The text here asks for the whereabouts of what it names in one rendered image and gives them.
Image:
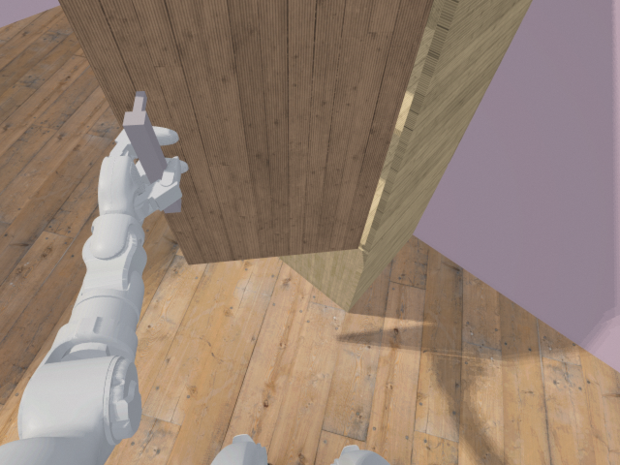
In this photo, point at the robot left upper arm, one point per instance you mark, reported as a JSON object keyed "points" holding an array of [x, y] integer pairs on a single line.
{"points": [[76, 412]]}

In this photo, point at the robot left forearm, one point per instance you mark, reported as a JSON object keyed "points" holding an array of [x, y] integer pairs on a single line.
{"points": [[107, 310]]}

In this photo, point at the robot left thigh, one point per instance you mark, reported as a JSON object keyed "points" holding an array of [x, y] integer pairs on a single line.
{"points": [[242, 453]]}

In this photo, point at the handle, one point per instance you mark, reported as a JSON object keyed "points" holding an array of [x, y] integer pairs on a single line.
{"points": [[140, 132]]}

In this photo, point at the cupboard door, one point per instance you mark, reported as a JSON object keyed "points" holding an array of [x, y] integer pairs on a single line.
{"points": [[284, 110]]}

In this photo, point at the robot left hand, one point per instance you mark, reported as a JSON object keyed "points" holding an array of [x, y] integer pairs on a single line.
{"points": [[121, 180]]}

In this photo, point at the left robot shin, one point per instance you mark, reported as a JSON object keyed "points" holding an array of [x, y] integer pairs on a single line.
{"points": [[242, 438]]}

